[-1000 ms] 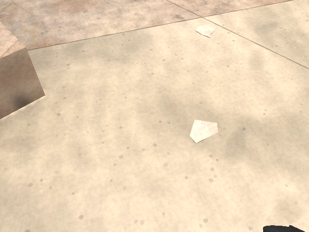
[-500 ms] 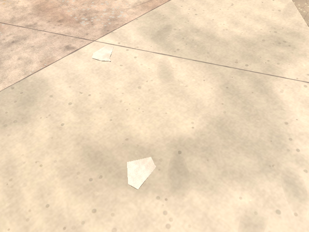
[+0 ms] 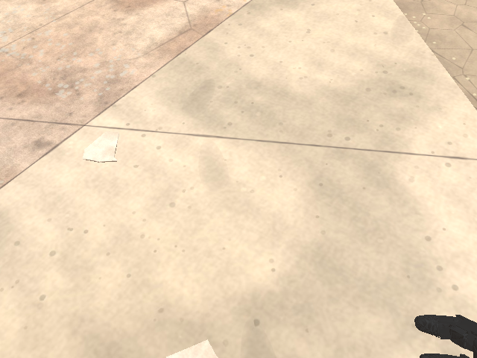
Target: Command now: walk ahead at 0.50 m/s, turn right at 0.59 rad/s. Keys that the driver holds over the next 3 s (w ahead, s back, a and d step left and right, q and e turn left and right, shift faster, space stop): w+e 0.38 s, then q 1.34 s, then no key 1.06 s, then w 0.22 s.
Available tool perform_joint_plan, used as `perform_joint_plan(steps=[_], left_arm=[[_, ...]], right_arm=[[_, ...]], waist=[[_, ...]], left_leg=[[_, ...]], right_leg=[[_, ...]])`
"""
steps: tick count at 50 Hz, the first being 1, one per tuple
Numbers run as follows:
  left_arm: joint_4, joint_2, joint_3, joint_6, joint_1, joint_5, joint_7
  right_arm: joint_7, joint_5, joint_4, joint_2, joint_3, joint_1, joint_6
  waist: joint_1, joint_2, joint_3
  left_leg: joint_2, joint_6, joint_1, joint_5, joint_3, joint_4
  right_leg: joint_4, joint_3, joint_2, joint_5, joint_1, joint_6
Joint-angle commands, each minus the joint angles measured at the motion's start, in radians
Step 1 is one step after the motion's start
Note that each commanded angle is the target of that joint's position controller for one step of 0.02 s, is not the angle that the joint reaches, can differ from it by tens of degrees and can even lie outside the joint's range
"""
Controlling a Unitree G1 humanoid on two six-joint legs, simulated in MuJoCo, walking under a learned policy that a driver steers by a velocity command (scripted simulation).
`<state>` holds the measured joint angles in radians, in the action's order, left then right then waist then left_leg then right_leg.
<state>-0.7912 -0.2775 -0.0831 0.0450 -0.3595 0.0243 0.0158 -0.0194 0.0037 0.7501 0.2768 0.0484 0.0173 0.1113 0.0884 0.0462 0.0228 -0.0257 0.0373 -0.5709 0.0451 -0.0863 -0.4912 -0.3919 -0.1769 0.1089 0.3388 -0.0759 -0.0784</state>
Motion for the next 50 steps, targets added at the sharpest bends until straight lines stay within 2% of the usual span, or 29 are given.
perform_joint_plan(steps=[1, 2, 3, 4, 5, 6, 7, 8, 9, 11, 16, 19, 22, 25, 26, 27, 28, 29, 30, 31, 32, 33, 35, 38, 42, 45, 48, 49, 50], left_arm=[[0.047, -0.155, -0.039, -0.002, -0.007, -0.002, 0.012], [0.056, -0.142, -0.034, -0.005, 0.011, -0.003, 0.011], [0.072, -0.100, -0.018, -0.003, 0.026, -0.009, 0.006], [0.094, -0.050, -0.003, 0.002, -0.025, -0.011, 0.006], [0.113, -0.038, 0.011, 0.011, -0.134, 0.010, 0.004], [0.093, -0.139, -0.009, 0.008, -0.090, 0.021, 0.005], [0.110, -0.174, -0.019, 0.002, 0.012, 0.014, 0.004], [0.123, -0.163, -0.020, -0.001, 0.060, 0.001, 0.004], [0.130, -0.145, -0.023, -0.003, 0.077, -0.005, 0.000], [0.135, -0.101, -0.018, -0.015, 0.057, 0.008, -0.008], [0.184, -0.067, -0.005, -0.023, 0.133, 0.000, -0.017], [0.204, -0.053, 0.004, -0.012, 0.214, 0.000, -0.037], [0.239, -0.016, 0.021, 0.003, 0.311, -0.014, -0.051], [0.241, -0.062, 0.004, 0.014, 0.285, -0.026, -0.057], [0.212, -0.093, -0.011, 0.017, 0.198, -0.034, -0.053], [0.175, -0.143, -0.031, 0.018, 0.092, -0.044, -0.043], [0.153, -0.228, -0.047, 0.013, -0.034, -0.068, -0.024], [0.172, -0.249, -0.032, 0.003, -0.001, -0.082, -0.016], [0.181, -0.194, -0.027, -0.009, -0.010, -0.063, -0.021], [0.171, -0.167, -0.016, -0.009, 0.052, -0.045, -0.025], [0.159, -0.132, -0.005, -0.006, 0.119, -0.033, -0.025], [0.154, -0.097, 0.005, -0.002, 0.176, -0.031, -0.026], [0.147, -0.104, -0.001, 0.004, 0.262, -0.054, -0.022], [0.130, -0.115, -0.009, 0.008, 0.306, -0.056, -0.005], [0.098, -0.132, -0.017, -0.010, 0.302, -0.046, 0.022], [0.076, -0.153, -0.025, -0.028, 0.293, -0.034, 0.024], [0.059, -0.166, -0.031, -0.044, 0.309, -0.006, 0.022], [0.040, -0.144, -0.028, -0.050, 0.276, 0.000, 0.021], [0.021, -0.105, -0.021, -0.056, 0.221, -0.014, 0.018]], right_arm=[[-0.006, 0.006, -0.077, 0.130, 0.037, 0.037, 0.031], [-0.003, 0.002, -0.055, 0.146, 0.048, -0.048, 0.037], [0.003, -0.014, -0.034, 0.182, 0.062, -0.173, 0.042], [0.011, -0.028, -0.022, 0.249, 0.081, -0.323, 0.039], [0.002, -0.015, 0.009, 0.262, 0.085, -0.376, 0.022], [0.003, 0.004, -0.012, 0.164, 0.061, -0.337, 0.014], [0.008, 0.003, -0.023, 0.121, 0.049, -0.282, 0.005], [0.009, -0.009, -0.025, 0.112, 0.042, -0.234, -0.002], [0.010, -0.016, -0.020, 0.090, 0.035, -0.208, -0.003], [0.011, -0.016, -0.007, 0.081, 0.034, -0.194, 0.004], [0.015, -0.010, 0.023, 0.139, 0.054, -0.218, 0.010], [0.019, -0.005, 0.031, 0.158, 0.057, -0.227, -0.001], [0.018, 0.010, 0.066, 0.170, 0.052, -0.295, -0.020], [0.015, 0.036, 0.092, 0.211, 0.057, -0.306, -0.039], [0.017, 0.042, 0.095, 0.214, 0.055, -0.287, -0.042], [0.016, 0.038, 0.101, 0.190, 0.045, -0.297, -0.040], [0.014, -0.001, 0.069, 0.123, 0.017, -0.302, -0.031], [-0.002, -0.010, 0.089, 0.027, -0.020, -0.480, -0.029], [0.001, 0.024, 0.126, 0.140, 0.011, -0.450, -0.038], [0.003, 0.048, 0.089, 0.165, 0.022, -0.350, -0.047], [0.017, 0.038, 0.085, 0.136, 0.018, -0.315, -0.061], [0.030, 0.022, 0.094, 0.130, 0.023, -0.316, -0.083], [0.048, 0.015, 0.102, 0.108, 0.028, -0.373, -0.128], [0.062, 0.008, 0.069, 0.097, 0.037, -0.355, -0.155], [0.044, 0.003, 0.011, 0.091, 0.035, -0.257, -0.164], [0.025, 0.003, -0.021, 0.105, 0.042, -0.225, -0.168], [0.008, 0.001, -0.024, 0.103, 0.050, -0.264, -0.168], [0.009, -0.005, -0.016, 0.121, 0.059, -0.291, -0.166], [0.020, -0.009, -0.021, 0.194, 0.080, -0.310, -0.161]], waist=[[-0.048, -0.174, -0.022], [-0.094, -0.180, -0.056], [-0.156, -0.154, -0.162], [-0.180, 0.001, -0.314], [-0.136, 0.306, -0.398], [-0.155, 0.173, -0.281], [-0.170, 0.078, -0.149], [-0.148, 0.022, -0.077], [-0.126, 0.024, -0.033], [-0.099, 0.069, -0.020], [-0.105, 0.024, -0.007], [-0.134, 0.015, 0.011], [-0.163, -0.001, 0.035], [-0.113, 0.048, -0.006], [-0.053, 0.051, -0.055], [0.002, 0.032, -0.122], [0.035, -0.079, -0.270], [-0.049, -0.294, -0.465], [0.011, -0.195, -0.533], [-0.001, -0.182, -0.377], [-0.037, -0.136, -0.270], [-0.070, -0.140, -0.194], [-0.133, -0.178, -0.146], [-0.144, -0.182, -0.118], [-0.113, -0.168, -0.106], [-0.102, -0.162, -0.103], [-0.136, -0.150, -0.103], [-0.139, -0.114, -0.098], [-0.119, 0.059, -0.071]], left_leg=[[0.024, -0.034, 0.120, -0.092, 0.013, 0.033], [0.032, -0.058, 0.236, -0.091, 0.035, 0.071], [-0.041, -0.107, 0.455, -0.086, -0.016, 0.049], [-0.242, -0.203, 0.805, -0.169, -0.273, 0.032], [-0.401, -0.303, 0.982, -0.395, -0.680, 0.147], [-0.382, -0.269, 0.899, -0.581, -0.647, 0.181], [-0.342, -0.229, 0.750, -0.532, -0.480, 0.202], [-0.303, -0.214, 0.616, -0.417, -0.369, 0.227], [-0.268, -0.208, 0.528, -0.322, -0.282, 0.253], [-0.230, -0.206, 0.447, -0.233, -0.156, 0.302], [-0.242, -0.236, 0.474, -0.038, 0.020, 0.351], [-0.212, -0.206, 0.491, 0.018, 0.139, 0.348], [-0.206, -0.200, 0.486, 0.212, 0.173, 0.302], [-0.221, -0.175, 0.569, 0.416, 0.141, 0.178], [-0.198, -0.148, 0.571, 0.483, 0.145, 0.080], [-0.153, -0.109, 0.505, 0.451, 0.165, -0.063], [-0.083, -0.052, 0.301, 0.064, 0.182, -0.327], [0.033, 0.013, 0.039, -0.773, 0.088, -0.673], [0.006, 0.014, 0.046, -0.788, -0.046, -0.752], [-0.024, 0.010, -0.040, -0.749, -0.018, -0.752], [-0.059, 0.017, -0.061, -0.681, 0.011, -0.694], [-0.079, 0.030, -0.016, -0.623, 0.019, -0.654], [-0.067, 0.057, 0.137, -0.522, 0.058, -0.647], [-0.074, 0.055, 0.135, -0.447, 0.069, -0.583], [-0.090, 0.026, 0.147, -0.356, 0.088, -0.428], [-0.078, 0.002, 0.170, -0.378, 0.116, -0.339], [-0.037, -0.048, 0.272, -0.310, 0.170, -0.135], [-0.011, -0.078, 0.330, -0.239, 0.162, -0.044], [-0.094, -0.131, 0.391, 0.007, 0.001, 0.090]], right_leg=[[-0.008, -0.234, -0.256, -0.318, -0.016, -0.110], [-0.075, -0.228, -0.226, -0.382, -0.025, -0.091], [-0.250, -0.183, -0.172, -0.395, -0.091, -0.059], [-0.563, -0.068, -0.062, -0.196, -0.346, 0.006], [-0.809, -0.005, -0.011, 0.279, -0.617, 0.044], [-0.915, -0.030, -0.092, 0.219, -0.710, 0.052], [-0.923, 0.014, -0.126, 0.130, -0.723, 0.057], [-0.892, 0.036, -0.160, 0.060, -0.688, 0.058], [-0.848, 0.034, -0.189, 0.019, -0.655, 0.055], [-0.799, 0.057, -0.222, -0.014, -0.595, 0.056], [-0.620, 0.076, -0.243, -0.179, -0.660, 0.082], [-0.440, 0.126, -0.228, -0.330, -0.617, 0.075], [-0.269, 0.182, -0.174, -0.349, -0.507, 0.060], [-0.157, 0.202, -0.123, -0.283, -0.399, 0.020], [-0.084, 0.214, -0.099, -0.340, -0.273, -0.001], [-0.033, 0.214, -0.102, -0.511, -0.079, -0.026], [-0.143, 0.041, -0.301, -0.998, 0.227, -0.086], [-0.179, -0.282, -0.604, -1.264, 0.496, -0.290], [-0.135, -0.250, -0.560, -1.124, 0.409, -0.276], [-0.095, -0.127, -0.497, -0.998, 0.308, -0.232], [-0.049, -0.062, -0.447, -0.852, 0.182, -0.189], [0.005, -0.006, -0.419, -0.737, 0.042, -0.168], [0.101, 0.083, -0.395, -0.608, -0.179, -0.167], [0.150, 0.152, -0.411, -0.460, -0.239, -0.175], [0.168, 0.197, -0.430, -0.291, -0.209, -0.163], [0.135, 0.209, -0.458, -0.287, -0.157, -0.149], [0.029, 0.247, -0.445, -0.284, -0.133, -0.087], [-0.051, 0.278, -0.403, -0.215, -0.153, -0.036], [-0.253, 0.363, -0.310, -0.082, -0.241, 0.050]])
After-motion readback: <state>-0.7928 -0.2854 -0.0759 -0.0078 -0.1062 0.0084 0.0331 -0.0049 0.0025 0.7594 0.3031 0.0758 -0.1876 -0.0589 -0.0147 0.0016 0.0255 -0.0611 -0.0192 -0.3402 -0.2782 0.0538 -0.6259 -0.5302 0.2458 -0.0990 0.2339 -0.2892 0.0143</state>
